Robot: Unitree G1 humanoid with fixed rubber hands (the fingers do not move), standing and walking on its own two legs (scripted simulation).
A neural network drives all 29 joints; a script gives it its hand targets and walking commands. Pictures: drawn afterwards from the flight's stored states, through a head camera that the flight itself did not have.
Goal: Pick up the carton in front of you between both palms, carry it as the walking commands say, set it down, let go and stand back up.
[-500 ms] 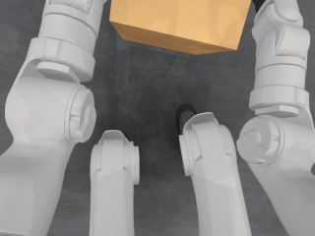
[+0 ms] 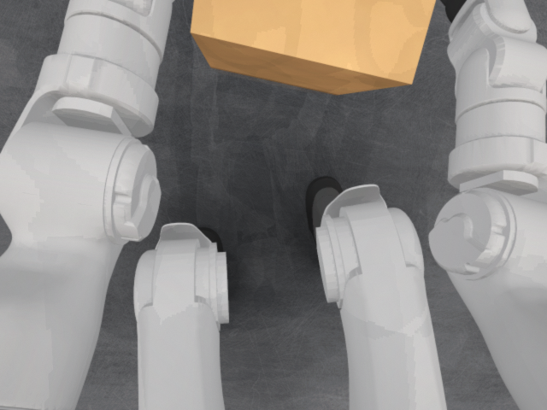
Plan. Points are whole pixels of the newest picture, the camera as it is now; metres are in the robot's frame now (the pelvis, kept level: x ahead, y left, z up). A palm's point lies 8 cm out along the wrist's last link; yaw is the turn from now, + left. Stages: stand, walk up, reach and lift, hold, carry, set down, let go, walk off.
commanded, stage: set down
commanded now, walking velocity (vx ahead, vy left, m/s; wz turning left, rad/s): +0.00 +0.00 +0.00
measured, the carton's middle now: out of the picture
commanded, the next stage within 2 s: let go in 1.84 s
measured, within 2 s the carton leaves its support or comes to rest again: neither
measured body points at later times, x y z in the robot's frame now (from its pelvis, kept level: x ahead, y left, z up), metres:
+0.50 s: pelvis +0.00 +0.00 -0.01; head +0.39 -0.02 +0.19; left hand +0.62 +0.02 -0.19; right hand +0.52 -0.28 -0.20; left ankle +0.08 +0.10 -0.36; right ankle +0.13 -0.15 -0.36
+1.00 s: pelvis -0.01 -0.02 +0.00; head +0.37 -0.05 +0.23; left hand +0.64 +0.05 -0.14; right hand +0.53 -0.31 -0.14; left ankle +0.08 +0.10 -0.36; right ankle +0.13 -0.15 -0.36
